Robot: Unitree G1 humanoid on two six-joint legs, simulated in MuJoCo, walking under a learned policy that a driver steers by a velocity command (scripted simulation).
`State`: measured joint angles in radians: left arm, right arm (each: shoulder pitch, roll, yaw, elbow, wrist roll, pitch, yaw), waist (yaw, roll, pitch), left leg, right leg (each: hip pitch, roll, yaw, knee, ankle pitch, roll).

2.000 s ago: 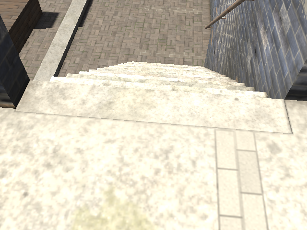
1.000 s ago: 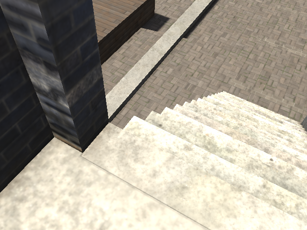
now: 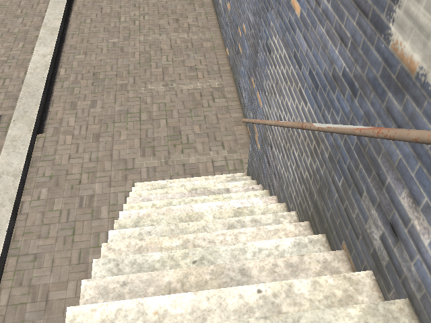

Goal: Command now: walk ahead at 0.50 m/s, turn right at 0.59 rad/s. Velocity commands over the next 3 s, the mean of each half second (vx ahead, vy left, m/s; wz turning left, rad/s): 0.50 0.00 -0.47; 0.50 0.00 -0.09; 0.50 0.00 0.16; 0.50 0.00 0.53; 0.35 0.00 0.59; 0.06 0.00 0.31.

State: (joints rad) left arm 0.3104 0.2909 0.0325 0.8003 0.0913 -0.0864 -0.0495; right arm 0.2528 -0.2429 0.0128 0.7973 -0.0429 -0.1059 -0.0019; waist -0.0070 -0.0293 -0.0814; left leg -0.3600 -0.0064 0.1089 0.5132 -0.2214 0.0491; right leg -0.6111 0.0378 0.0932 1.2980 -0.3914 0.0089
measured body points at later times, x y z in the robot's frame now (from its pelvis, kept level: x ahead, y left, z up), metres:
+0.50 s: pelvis +0.16 -0.05 -0.04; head +0.16 -0.05 +0.41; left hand +0.21 +0.22 -0.18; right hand +0.18 -0.34 -0.16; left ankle +0.22 +0.08 -0.68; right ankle +0.11 -0.13 -0.73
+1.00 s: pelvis +0.34 -0.04 -0.22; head +0.33 -0.02 +0.23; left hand +0.50 +0.16 -0.36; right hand +0.19 -0.23 -0.36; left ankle +0.31 +0.05 -0.93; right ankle +0.47 -0.23 -0.82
